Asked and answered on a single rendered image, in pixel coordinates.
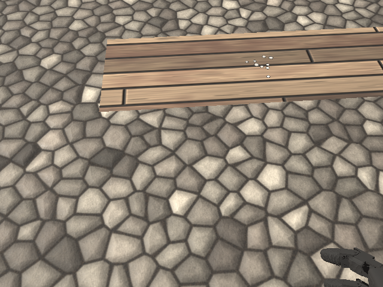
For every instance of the robot right hand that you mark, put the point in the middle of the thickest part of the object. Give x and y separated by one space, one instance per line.
359 262

